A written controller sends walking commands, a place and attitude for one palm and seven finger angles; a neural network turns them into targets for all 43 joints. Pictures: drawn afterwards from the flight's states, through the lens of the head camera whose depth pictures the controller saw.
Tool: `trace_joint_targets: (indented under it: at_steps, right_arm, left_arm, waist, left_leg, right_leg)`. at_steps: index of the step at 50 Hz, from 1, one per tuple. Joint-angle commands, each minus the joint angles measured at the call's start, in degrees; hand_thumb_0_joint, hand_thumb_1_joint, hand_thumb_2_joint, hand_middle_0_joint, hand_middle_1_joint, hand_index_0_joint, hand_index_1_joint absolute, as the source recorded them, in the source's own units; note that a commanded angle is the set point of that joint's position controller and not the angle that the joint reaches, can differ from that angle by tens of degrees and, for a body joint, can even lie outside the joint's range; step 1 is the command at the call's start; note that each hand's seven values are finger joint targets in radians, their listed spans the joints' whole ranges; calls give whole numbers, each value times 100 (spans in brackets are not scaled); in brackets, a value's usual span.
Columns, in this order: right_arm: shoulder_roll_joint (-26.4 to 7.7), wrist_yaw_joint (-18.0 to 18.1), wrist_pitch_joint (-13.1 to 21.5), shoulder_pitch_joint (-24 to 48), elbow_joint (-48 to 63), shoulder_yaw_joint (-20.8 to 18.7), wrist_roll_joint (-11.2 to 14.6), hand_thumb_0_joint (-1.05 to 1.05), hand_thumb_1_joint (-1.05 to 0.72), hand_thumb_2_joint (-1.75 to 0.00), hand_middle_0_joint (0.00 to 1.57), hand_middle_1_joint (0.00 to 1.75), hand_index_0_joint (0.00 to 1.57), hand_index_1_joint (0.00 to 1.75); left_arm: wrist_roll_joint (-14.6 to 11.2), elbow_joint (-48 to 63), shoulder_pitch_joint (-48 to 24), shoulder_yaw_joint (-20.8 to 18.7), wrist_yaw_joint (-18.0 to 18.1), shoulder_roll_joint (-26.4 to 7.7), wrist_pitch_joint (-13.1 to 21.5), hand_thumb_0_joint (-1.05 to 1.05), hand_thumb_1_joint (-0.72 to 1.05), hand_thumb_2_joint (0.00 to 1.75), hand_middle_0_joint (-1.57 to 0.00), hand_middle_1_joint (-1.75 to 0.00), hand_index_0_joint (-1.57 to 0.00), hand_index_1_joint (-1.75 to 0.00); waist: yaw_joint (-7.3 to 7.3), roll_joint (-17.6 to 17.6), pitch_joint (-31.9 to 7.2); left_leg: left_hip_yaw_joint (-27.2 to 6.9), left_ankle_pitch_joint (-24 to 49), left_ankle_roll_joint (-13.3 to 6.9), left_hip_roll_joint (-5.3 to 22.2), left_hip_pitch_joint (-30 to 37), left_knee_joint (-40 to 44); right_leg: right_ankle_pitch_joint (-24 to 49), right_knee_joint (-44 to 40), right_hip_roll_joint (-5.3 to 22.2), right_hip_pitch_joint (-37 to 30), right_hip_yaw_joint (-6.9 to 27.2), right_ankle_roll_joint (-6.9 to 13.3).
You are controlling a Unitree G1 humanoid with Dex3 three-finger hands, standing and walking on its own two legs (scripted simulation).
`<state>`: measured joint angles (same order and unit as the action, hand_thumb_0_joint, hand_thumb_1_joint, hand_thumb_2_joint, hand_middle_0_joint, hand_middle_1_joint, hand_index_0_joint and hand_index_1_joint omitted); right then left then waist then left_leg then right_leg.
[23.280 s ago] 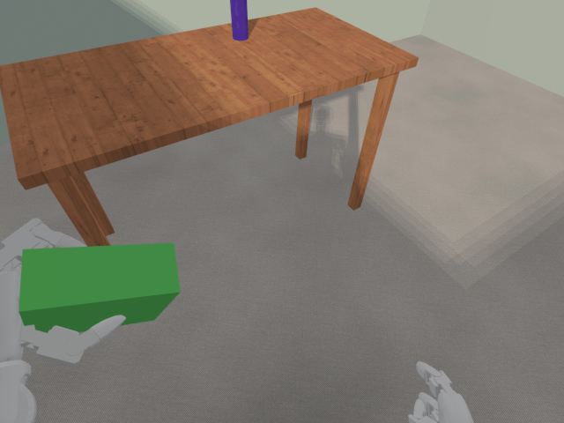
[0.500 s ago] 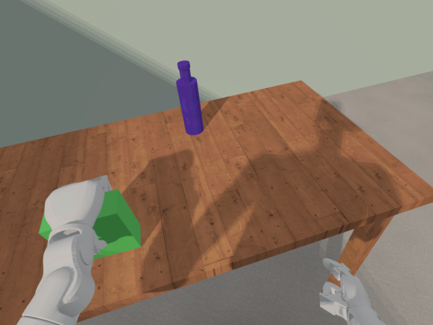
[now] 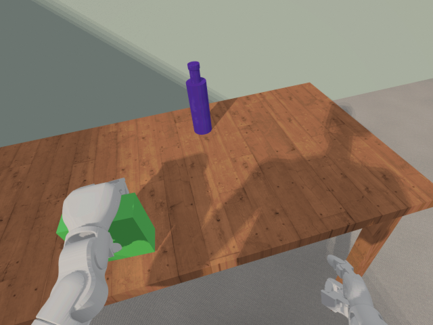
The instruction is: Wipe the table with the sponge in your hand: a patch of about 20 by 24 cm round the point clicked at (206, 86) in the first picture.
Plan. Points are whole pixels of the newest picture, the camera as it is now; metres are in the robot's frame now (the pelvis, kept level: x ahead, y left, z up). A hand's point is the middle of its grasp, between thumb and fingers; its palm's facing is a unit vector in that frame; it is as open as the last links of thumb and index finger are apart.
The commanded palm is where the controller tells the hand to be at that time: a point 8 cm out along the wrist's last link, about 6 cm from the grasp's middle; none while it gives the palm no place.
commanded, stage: slide across to the third lane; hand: left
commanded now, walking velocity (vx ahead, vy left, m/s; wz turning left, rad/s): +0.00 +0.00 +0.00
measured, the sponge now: (116, 236) +0.25 +0.25 +0.04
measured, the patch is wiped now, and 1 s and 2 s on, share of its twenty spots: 0.80 0.85 0.90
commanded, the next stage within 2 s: wipe forward along the third lane in 0.42 s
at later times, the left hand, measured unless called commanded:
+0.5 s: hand (138, 212) +0.28 +0.20 +0.09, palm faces +0.05 -0.05 -1.00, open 9.9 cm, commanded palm +0.25 +0.17 +0.14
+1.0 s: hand (144, 198) +0.31 +0.20 +0.09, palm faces -0.01 -0.06 -1.00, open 9.9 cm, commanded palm +0.30 +0.20 +0.13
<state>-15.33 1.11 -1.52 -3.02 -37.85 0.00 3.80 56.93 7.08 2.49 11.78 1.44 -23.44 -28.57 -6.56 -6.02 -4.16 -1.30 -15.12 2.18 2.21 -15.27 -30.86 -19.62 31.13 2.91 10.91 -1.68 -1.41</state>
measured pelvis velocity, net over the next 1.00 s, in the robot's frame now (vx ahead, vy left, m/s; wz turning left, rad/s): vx -0.02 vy -0.03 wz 0.00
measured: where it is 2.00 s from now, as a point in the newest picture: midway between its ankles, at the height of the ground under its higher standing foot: outside the picture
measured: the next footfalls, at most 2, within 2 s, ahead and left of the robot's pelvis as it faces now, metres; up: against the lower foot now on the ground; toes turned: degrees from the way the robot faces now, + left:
none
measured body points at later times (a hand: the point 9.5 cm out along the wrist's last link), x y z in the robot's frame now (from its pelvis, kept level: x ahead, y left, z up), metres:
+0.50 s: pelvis -0.02 -0.01 +0.00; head -0.05 -0.06 +0.45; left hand +0.27 +0.20 +0.15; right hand +0.23 -0.20 -0.08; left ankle +0.01 +0.15 -0.73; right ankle -0.03 -0.14 -0.73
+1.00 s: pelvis -0.02 -0.03 +0.00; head -0.06 -0.07 +0.45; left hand +0.31 +0.20 +0.14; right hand +0.18 -0.26 -0.10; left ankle +0.01 +0.15 -0.73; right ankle -0.03 -0.14 -0.73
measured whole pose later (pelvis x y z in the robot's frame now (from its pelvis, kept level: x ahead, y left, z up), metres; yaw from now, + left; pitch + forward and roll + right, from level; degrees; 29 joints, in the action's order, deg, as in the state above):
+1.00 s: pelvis -0.02 -0.03 +0.00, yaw +0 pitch +0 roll +1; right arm -15.8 3.0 -3.4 -5.4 -42.2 0.9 4.2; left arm 56.7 -24.2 -22.5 14.3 1.0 -17.5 -27.5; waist -4.6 -5.2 -5.7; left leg -2.5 -12.7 1.9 3.6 -17.7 -29.9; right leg -18.8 33.4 1.2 14.6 -2.6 0.8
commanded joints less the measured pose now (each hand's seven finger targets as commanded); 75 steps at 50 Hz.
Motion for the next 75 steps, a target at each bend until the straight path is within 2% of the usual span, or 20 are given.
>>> trace_joint_targets:
  at_steps: [1,19,26,27,31,32,36,39,41,44,46,47,50,51,54,56,59,61,63,75]
  right_arm:
    - [-433,-27,428,1511,1106,-34,25,0,-90,-90,20,30,20,30]
    - [-364,-45,562,1523,850,-26,114,0,-90,-90,20,30,20,30]
    - [-415,-105,404,1594,731,-23,67,0,-90,-90,20,30,20,30]
    - [-372,-104,386,1612,761,9,80,0,-90,-90,20,30,20,30]
    - [-480,-22,265,1562,587,12,70,0,-90,-90,20,30,20,30]
    - [-421,-4,265,1586,666,43,90,0,-90,-90,20,30,20,30]
    - [-502,82,188,1388,552,26,67,0,-90,-90,20,30,20,30]
    - [-494,127,169,1239,563,28,79,0,-90,-90,20,30,20,30]
    - [-573,163,135,1143,537,-20,41,0,-90,-90,20,30,20,30]
    - [-542,173,151,1016,589,-35,58,0,-90,-90,20,30,20,30]
    - [-622,198,90,949,517,-56,36,0,-90,-90,20,30,20,30]
    - [-583,214,105,926,572,-33,58,0,-90,-90,20,30,20,30]
    - [-611,269,117,801,497,-57,61,0,-90,-90,20,30,20,30]
    - [-667,291,102,729,424,-86,43,0,-90,-90,20,30,20,30]
    - [-616,314,127,628,448,-87,70,0,-90,-90,20,30,20,30]
    - [-683,337,104,512,356,-121,49,0,-90,-90,20,30,20,30]
    - [-631,309,123,416,445,-139,72,0,-90,-90,20,30,20,30]
    - [-696,314,69,360,395,-154,43,0,-90,-90,20,30,20,30]
    - [-662,304,78,296,395,-145,69,0,-90,-90,20,30,20,30]
    - [-713,276,43,-49,265,-210,59,0,-90,-90,20,30,20,30]
  left_arm:
    - [-272,865,-1299,0,7,-114,190,0,10,130,-120,-160,-120,-160]
    - [-280,-235,-2879,1066,132,930,253,0,10,130,-120,-160,-120,-160]
    - [-168,-784,-2949,290,398,238,-24,0,10,130,-120,-160,-120,-160]
    - [-179,-888,-3044,519,392,550,-83,0,10,130,-120,-160,-120,-160]
    - [-57,-1430,-3433,40,410,-73,-222,0,10,130,-120,-160,-120,-160]
    - [-71,-1443,-3565,350,369,280,-245,0,10,130,-120,-160,-120,-160]
    - [136,-2014,-3807,123,266,-86,-266,0,10,130,-120,-160,-120,-160]
    - [168,-2260,-4022,293,184,130,-154,0,10,130,-120,-160,-120,-160]
    - [205,-2498,-3779,-129,189,-277,-98,0,10,130,-120,-160,-120,-160]
    - [112,-2589,-3906,76,182,20,75,0,10,130,-120,-160,-120,-160]
    - [155,-2907,-3772,-328,205,-422,90,0,10,130,-120,-160,-120,-160]
    - [109,-2842,-4125,-35,190,-130,144,0,10,130,-120,-160,-120,-160]
    - [133,-3108,-4295,-208,196,-400,267,0,10,130,-120,-160,-120,-160]
    - [216,-3264,-4336,-546,226,-817,293,0,10,130,-120,-160,-120,-160]
    - [224,-3408,-4665,-205,233,-471,423,0,10,130,-120,-160,-120,-160]
    - [251,-3616,-4731,-676,287,-1047,460,0,10,130,-120,-160,-120,-160]
    - [146,-3657,-4685,-377,311,-618,556,0,10,130,-120,-160,-120,-160]
    - [181,-3855,-4602,-809,367,-1141,570,0,10,130,-120,-160,-120,-160]
    - [191,-3993,-4903,-598,389,-949,627,0,10,130,-120,-160,-120,-160]
    - [290,-4809,-5494,-729,549,-1200,886,0,10,130,-120,-160,-120,-160]
  waist:
    - [104,853,-660]
    - [250,996,-644]
    - [29,968,-688]
    - [92,1051,-687]
    - [137,1014,-481]
    - [182,968,-476]
    - [217,952,-451]
    - [301,999,-597]
    - [215,1110,-629]
    - [293,1190,-728]
    - [243,1182,-538]
    - [368,1213,-511]
    - [387,1245,-381]
    - [364,1252,-344]
    - [451,1077,-390]
    - [384,1043,-547]
    - [423,1078,-831]
    - [354,988,-873]
    - [501,1141,-701]
    - [611,1022,-810]
  left_leg:
    - [123,1203,-373,-277,712,327]
    - [131,576,-373,-340,744,441]
    - [216,583,-289,-329,618,515]
    - [276,608,-311,-352,597,482]
    - [302,398,-290,-332,484,529]
    - [321,398,-321,-363,457,506]
    - [296,269,-316,-368,377,494]
    - [299,368,-341,-385,349,394]
    - [274,342,-326,-371,287,407]
    - [308,429,-353,-389,240,297]
    - [285,370,-329,-362,127,336]
    - [328,336,-363,-378,107,301]
    - [321,221,-366,-378,27,296]
    - [273,164,-344,-354,3,323]
    - [304,105,-362,-379,-20,305]
    - [265,104,-337,-361,-30,322]
    - [307,317,-366,-369,-27,239]
    - [276,331,-347,-355,-90,269]
    - [291,261,-370,-349,-184,219]
    - [283,188,-397,-317,-341,201]
  right_leg:
    - [1450,-490,-491,275,-215,399]
    - [840,-592,-468,544,-313,409]
    - [779,-619,-452,337,-232,431]
    - [811,-640,-445,358,-262,409]
    - [598,-727,-429,460,-142,401]
    - [615,-715,-419,492,-189,386]
    - [455,-721,-418,613,-120,404]
    - [644,-650,-410,635,-143,397]
    - [574,-693,-413,588,-71,404]
    - [819,-645,-402,600,-89,367]
    - [731,-701,-404,647,-18,380]
    - [746,-684,-392,714,-59,344]
    - [564,-756,-384,838,10,322]
    - [388,-795,-401,875,68,350]
    - [323,-758,-394,991,9,335]
    - [283,-770,-406,900,82,362]
    - [713,-714,-386,750,60,324]
    - [694,-742,-397,678,113,339]
    - [652,-736,-391,832,80,297]
    - [575,-693,-391,1016,69,284]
